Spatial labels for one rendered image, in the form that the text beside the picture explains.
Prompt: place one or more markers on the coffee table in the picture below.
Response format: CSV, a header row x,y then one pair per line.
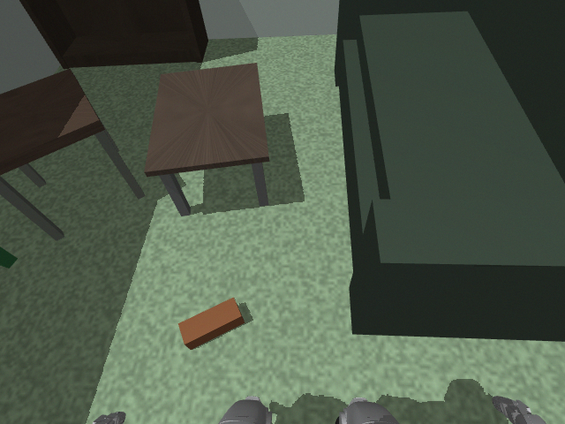
x,y
207,119

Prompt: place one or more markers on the bookshelf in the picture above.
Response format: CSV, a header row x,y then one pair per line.
x,y
89,33

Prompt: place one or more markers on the right robot hand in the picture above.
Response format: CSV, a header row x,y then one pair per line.
x,y
516,411

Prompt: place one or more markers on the sofa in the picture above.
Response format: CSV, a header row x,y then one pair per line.
x,y
453,118

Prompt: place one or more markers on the chair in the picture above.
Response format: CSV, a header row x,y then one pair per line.
x,y
40,118

